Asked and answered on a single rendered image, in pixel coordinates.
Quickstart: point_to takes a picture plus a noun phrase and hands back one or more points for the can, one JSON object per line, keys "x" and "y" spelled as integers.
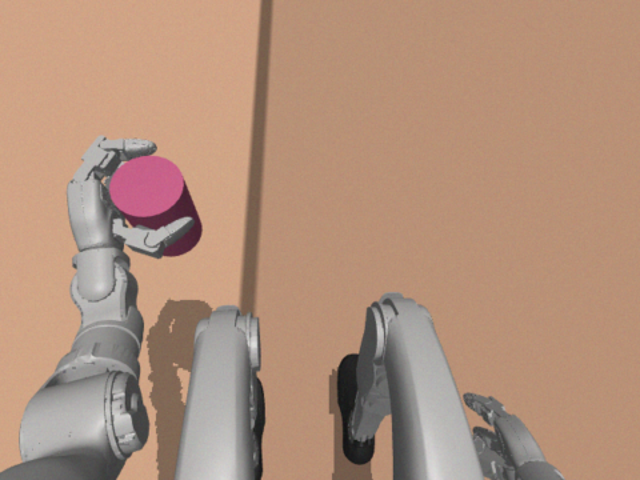
{"x": 151, "y": 191}

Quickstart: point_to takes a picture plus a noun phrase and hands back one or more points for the left robot arm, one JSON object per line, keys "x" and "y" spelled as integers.
{"x": 89, "y": 417}

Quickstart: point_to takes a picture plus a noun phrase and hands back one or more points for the left robot hand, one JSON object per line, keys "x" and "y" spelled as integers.
{"x": 95, "y": 220}

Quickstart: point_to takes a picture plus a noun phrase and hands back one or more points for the right robot foot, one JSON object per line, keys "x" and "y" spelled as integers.
{"x": 356, "y": 452}

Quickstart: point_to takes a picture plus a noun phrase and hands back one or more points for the right robot arm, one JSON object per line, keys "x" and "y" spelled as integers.
{"x": 538, "y": 470}

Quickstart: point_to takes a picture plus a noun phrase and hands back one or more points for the right robot hand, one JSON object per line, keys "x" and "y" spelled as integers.
{"x": 501, "y": 452}

